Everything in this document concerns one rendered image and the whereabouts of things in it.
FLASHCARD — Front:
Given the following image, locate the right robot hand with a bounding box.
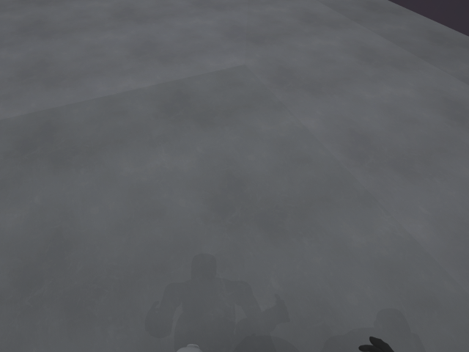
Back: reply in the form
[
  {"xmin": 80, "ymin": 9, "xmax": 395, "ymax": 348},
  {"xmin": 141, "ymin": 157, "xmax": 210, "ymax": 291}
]
[{"xmin": 359, "ymin": 337, "xmax": 394, "ymax": 352}]

